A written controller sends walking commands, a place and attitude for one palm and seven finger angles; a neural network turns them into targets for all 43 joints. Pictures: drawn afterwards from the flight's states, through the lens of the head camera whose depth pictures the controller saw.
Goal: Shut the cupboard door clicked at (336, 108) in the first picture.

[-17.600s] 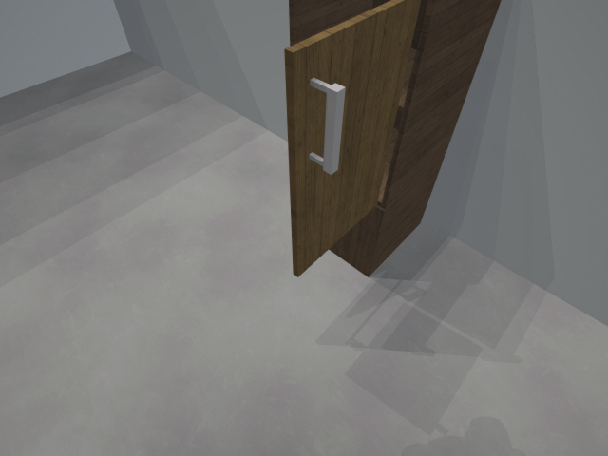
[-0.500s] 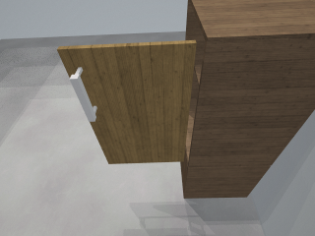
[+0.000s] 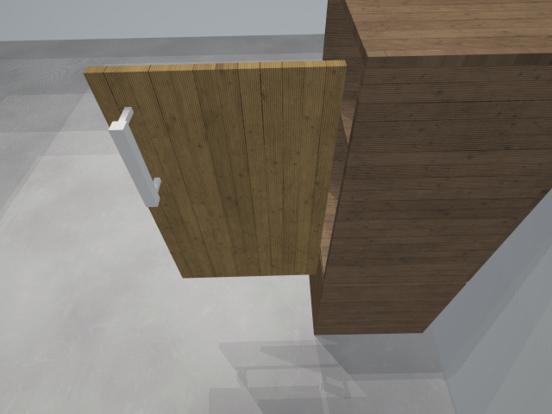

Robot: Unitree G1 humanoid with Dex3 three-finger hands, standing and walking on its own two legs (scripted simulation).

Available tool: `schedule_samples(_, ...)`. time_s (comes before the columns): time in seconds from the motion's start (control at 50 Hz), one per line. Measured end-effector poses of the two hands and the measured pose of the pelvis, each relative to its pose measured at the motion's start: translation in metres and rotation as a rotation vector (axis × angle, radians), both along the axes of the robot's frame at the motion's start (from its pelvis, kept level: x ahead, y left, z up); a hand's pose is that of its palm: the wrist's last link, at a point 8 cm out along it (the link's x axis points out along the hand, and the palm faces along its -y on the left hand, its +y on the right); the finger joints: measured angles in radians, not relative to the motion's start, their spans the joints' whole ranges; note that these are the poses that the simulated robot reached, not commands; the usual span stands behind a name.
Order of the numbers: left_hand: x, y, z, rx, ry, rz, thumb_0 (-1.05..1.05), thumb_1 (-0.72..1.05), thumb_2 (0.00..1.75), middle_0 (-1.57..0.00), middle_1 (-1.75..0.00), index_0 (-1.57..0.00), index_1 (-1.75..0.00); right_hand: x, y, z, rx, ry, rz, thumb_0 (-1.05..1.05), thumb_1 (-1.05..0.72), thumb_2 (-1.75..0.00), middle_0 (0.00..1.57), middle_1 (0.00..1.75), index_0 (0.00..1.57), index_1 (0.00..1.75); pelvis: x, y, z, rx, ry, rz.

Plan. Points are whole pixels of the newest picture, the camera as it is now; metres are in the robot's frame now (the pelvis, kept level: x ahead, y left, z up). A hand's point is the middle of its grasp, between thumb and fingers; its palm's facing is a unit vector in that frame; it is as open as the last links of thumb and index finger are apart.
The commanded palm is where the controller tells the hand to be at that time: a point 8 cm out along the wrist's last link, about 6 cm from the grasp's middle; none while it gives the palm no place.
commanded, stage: look again from close up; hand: left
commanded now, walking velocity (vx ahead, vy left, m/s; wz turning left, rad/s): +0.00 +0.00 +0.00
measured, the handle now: (140, 160) +0.47 +0.25 +0.11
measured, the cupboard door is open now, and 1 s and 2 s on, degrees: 91 91 91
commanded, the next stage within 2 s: raise the hand and make a fist in 0.34 s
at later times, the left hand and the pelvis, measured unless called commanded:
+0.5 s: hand out of the picture +0.07 +0.20 -0.16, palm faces +0.14 -0.97 -0.22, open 7.3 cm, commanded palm +0.12 +0.23 -0.07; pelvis +0.02 +0.01 -0.01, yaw +0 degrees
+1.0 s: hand (115, 413) +0.13 +0.21 -0.01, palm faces +0.22 -0.98 -0.04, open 5.5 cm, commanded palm +0.13 +0.24 +0.00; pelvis -0.04 +0.01 -0.08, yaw +5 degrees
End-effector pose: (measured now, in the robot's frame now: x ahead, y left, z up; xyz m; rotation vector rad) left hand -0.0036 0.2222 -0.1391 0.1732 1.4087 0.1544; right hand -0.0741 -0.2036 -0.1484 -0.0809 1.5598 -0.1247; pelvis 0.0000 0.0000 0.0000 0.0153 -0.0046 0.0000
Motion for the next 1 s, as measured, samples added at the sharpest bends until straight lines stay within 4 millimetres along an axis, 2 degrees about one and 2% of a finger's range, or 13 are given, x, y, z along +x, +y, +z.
schedule_samples(0.3, 0.024, 0.008, -0.001, 0.008, -0.026, 0.01, 0.02, 0.93, 0.9, -0.2, -0.3, -0.2, -0.3, 0.078, 0.008, -0.006, -0.005, -0.145, 0.035, 0.0, -0.91, -0.9, 0.2, 0.3, 0.19, 0.3, 0.019, 0.006, 0.0, -0.008, -0.01, 0.002)
schedule_samples(0.46, 0.032, 0.011, -0.002, 0.013, -0.04, 0.014, 0.02, 0.93, 0.9, -0.2, -0.3, -0.2, -0.3, 0.093, -0.003, -0.004, -0.038, -0.161, 0.045, 0.0, -0.92, -0.9, 0.2, 0.3, 0.19, 0.3, 0.024, 0.007, 0.0, -0.012, -0.009, 0.004)
schedule_samples(0.48, 0.042, 0.015, 0.002, 0.011, -0.106, 0.074, 0.02, 0.92, 0.9, -0.2, -0.3, -0.2, -0.3, 0.097, -0.007, -0.002, -0.064, -0.198, 0.051, 0.0, -0.92, -0.9, 0.2, 0.3, 0.2, 0.3, 0.021, 0.007, -0.002, -0.012, -0.017, -0.001)
schedule_samples(0.52, 0.083, 0.024, 0.028, 0.05, -0.389, 0.084, 0.02, 0.92, 0.9, -0.2, -0.3, -0.21, -0.3, 0.112, -0.016, 0.003, -0.12, -0.348, 0.057, 0.01, -0.92, -0.9, 0.2, 0.3, 0.2, 0.3, 0.018, 0.007, -0.009, -0.012, -0.016, -0.005)
schedule_samples(0.6, 0.165, 0.022, 0.109, 0.069, -0.911, 0.076, 0.03, 0.92, 0.9, -0.22, -0.32, -0.22, -0.33, 0.158, -0.03, 0.017, -0.145, -0.631, 0.07, 0.01, -0.91, -0.9, 0.2, 0.3, 0.2, 0.3, 0.015, 0.011, -0.013, -0.01, 0.007, 0.04)
schedule_samples(0.64, 0.194, 0.018, 0.145, 0.044, -1.145, 0.043, 0.02, 0.91, 0.9, -0.24, -0.35, -0.24, -0.35, 0.184, -0.036, 0.028, -0.153, -0.761, 0.082, 0.01, -0.91, -0.9, 0.2, 0.3, 0.2, 0.3, 0.009, 0.01, -0.016, -0.007, 0.039, 0.049)
schedule_samples(0.68, 0.205, 0.012, 0.164, -0.019, -1.337, 0.008, 0.02, 0.91, 0.9, -0.26, -0.37, -0.27, -0.38, 0.209, -0.039, 0.042, -0.158, -0.873, 0.103, 0.01, -0.91, -0.9, 0.2, 0.3, 0.19, 0.3, 0.003, 0.008, -0.022, 0.001, 0.077, 0.044)
schedule_samples(0.72, 0.199, 0.005, 0.166, -0.099, -1.461, -0.041, 0.01, 0.91, 0.9, -0.29, -0.4, -0.29, -0.41, 0.23, -0.041, 0.057, -0.163, -0.958, 0.145, 0.01, -0.91, -0.9, 0.2, 0.3, 0.19, 0.3, -0.004, 0.004, -0.029, 0.007, 0.107, 0.036)
schedule_samples(0.76, 0.18, 0.0, 0.15, -0.156, -1.476, -0.096, 0.01, 0.91, 0.9, -0.32, -0.44, -0.33, -0.44, 0.248, -0.042, 0.069, -0.168, -1.02, 0.197, 0.01, -0.91, -0.9, 0.2, 0.3, 0.19, 0.3, -0.011, 0.001, -0.037, 0.008, 0.126, 0.033)
schedule_samples(0.84, 0.125, 0.005, 0.101, -0.183, -1.269, -0.089, 0.01, 0.9, 0.9, -0.39, -0.51, -0.4, -0.52, 0.277, -0.036, 0.081, -0.181, -1.098, 0.299, 0.01, -0.91, -0.9, 0.2, 0.3, 0.19, 0.3, -0.023, 0.001, -0.052, -0.001, 0.154, 0.047)
schedule_samples(0.88, 0.101, 0.017, 0.088, -0.13, -1.2, -0.039, 0.01, 0.9, 0.9, -0.43, -0.55, -0.44, -0.55, 0.286, -0.028, 0.078, -0.175, -1.122, 0.341, 0.01, -0.91, -0.9, 0.2, 0.3, 0.19, 0.3, -0.028, 0.002, -0.059, -0.012, 0.169, 0.061)
schedule_samples(0.94, 0.088, 0.035, 0.099, -0.013, -1.273, 0.012, 0.02, 0.9, 0.9, -0.49, -0.61, -0.49, -0.61, 0.291, -0.01, 0.064, -0.143, -1.127, 0.388, 0.01, -0.91, -0.9, 0.2, 0.3, 0.19, 0.3, -0.034, 0.004, -0.069, -0.03, 0.185, 0.081)
schedule_samples(1.0, 0.102, 0.038, 0.133, 0.023, -1.493, -0.013, 0.03, 0.9, 0.9, -0.54, -0.67, -0.54, -0.67, 0.283, 0.011, 0.043, -0.086, -1.099, 0.405, 0.01, -0.91, -0.9, 0.2, 0.3, 0.19, 0.3, -0.039, 0.006, -0.076, -0.047, 0.184, 0.095)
